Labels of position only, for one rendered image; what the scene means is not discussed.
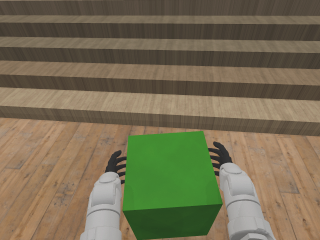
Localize robot right forearm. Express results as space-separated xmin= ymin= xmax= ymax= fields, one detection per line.
xmin=219 ymin=162 xmax=276 ymax=240

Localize robot right hand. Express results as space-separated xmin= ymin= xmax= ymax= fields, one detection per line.
xmin=208 ymin=141 xmax=233 ymax=176

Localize carton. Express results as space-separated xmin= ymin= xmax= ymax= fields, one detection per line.
xmin=122 ymin=131 xmax=223 ymax=240

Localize robot left forearm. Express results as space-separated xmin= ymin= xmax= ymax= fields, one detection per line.
xmin=80 ymin=171 xmax=122 ymax=240

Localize robot left hand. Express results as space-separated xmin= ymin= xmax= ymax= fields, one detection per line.
xmin=105 ymin=150 xmax=127 ymax=184

